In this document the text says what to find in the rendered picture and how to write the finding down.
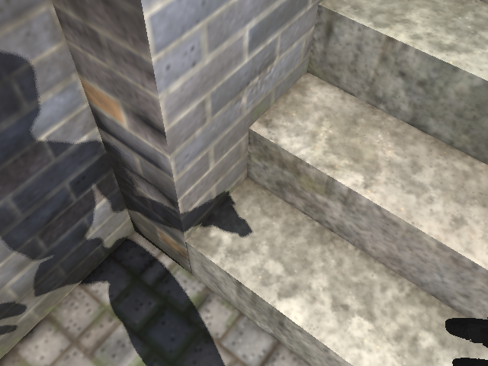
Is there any robot right hand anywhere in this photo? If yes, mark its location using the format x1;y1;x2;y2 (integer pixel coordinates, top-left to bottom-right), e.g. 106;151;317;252
445;317;488;366

